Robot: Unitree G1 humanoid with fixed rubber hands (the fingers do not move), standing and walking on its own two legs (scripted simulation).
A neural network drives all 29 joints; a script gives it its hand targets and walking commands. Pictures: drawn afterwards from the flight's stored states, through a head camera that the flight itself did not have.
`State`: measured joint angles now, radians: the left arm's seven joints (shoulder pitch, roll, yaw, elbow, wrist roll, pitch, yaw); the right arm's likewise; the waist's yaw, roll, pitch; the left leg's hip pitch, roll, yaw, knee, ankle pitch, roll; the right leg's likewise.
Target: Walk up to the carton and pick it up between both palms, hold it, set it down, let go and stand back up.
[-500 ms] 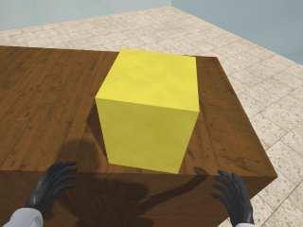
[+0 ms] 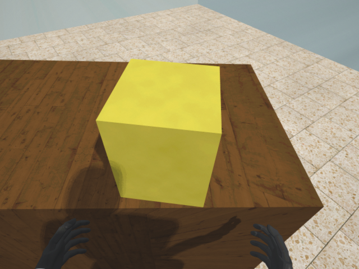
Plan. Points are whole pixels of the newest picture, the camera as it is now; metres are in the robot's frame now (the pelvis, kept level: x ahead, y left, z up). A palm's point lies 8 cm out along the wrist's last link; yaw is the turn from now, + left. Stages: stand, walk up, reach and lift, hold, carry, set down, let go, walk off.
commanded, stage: set down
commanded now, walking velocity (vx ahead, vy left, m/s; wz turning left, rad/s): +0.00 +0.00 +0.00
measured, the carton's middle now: (167, 134) +0.40 +0.05 +0.11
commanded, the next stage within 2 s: let go in 0.64 s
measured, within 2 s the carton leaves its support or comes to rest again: neither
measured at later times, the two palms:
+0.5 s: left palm out of the picture +0.15 +0.24 -0.06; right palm out of the picture +0.16 -0.21 -0.06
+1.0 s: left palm (88, 268) +0.17 +0.21 -0.09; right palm out of the picture +0.15 -0.24 -0.08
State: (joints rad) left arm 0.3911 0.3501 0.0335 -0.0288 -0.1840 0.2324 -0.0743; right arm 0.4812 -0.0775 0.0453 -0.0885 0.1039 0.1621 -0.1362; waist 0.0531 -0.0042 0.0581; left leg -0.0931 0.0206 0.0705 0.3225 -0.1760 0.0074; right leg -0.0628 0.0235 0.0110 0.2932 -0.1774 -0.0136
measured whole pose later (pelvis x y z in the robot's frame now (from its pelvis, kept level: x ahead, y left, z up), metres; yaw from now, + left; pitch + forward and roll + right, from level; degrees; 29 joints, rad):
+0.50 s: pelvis +0.01 +0.00 +0.00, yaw +0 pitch -3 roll +0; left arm 0.28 0.27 0.00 0.33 -0.07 0.14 -0.04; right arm 0.32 -0.14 0.01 0.41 0.04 -0.07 -0.03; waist 0.03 -0.01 0.06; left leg -0.10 0.02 0.07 0.34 -0.19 0.00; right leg -0.08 0.02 0.00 0.32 -0.20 -0.02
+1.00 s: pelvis +0.00 -0.01 +0.00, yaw +0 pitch -3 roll +0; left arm 0.17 0.20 0.00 0.54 0.00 0.12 0.02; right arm 0.17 -0.18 -0.02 0.76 -0.01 -0.21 0.03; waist 0.00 -0.03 0.06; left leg -0.11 0.03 0.06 0.36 -0.20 -0.01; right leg -0.09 0.03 0.00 0.36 -0.22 -0.03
